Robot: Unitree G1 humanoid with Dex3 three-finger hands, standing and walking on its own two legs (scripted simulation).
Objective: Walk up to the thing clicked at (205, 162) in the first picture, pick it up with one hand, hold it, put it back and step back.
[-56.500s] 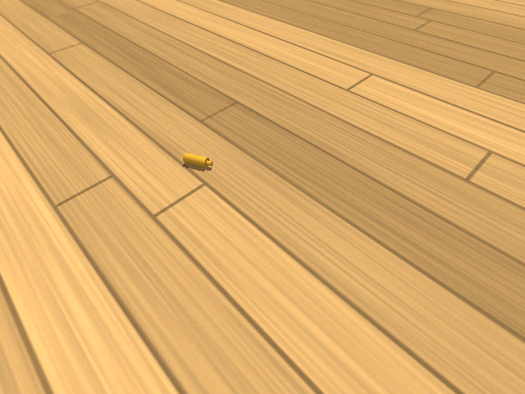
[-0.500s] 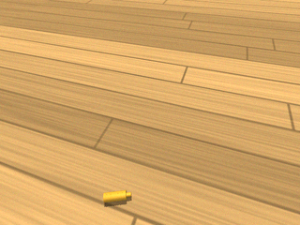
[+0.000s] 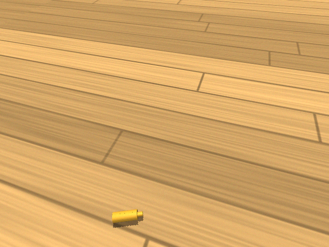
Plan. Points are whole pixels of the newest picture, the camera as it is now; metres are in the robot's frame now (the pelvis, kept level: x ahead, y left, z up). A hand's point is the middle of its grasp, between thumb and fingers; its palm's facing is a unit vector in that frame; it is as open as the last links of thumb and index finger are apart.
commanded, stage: step back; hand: left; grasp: from above
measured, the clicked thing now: (128, 215) +0.45 +0.27 -0.75
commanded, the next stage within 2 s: none
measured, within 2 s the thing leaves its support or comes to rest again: neither
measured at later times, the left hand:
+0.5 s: hand out of the picture +0.06 +0.30 -0.18, palm faces -0.07 -0.93 -0.37, open 7.4 cm
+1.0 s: hand out of the picture -0.08 +0.27 -0.15, palm faces -0.02 -0.91 -0.42, open 7.4 cm
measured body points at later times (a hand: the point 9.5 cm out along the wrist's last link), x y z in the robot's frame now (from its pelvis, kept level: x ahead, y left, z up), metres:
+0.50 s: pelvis -0.08 +0.04 -0.02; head +0.00 +0.06 +0.42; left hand +0.07 +0.35 -0.15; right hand -0.01 -0.28 -0.13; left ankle -0.04 +0.14 -0.75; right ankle -0.11 -0.10 -0.67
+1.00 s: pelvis -0.21 +0.02 -0.02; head -0.14 +0.00 +0.42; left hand -0.08 +0.32 -0.12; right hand -0.14 -0.31 -0.15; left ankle -0.24 +0.14 -0.71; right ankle -0.16 -0.10 -0.75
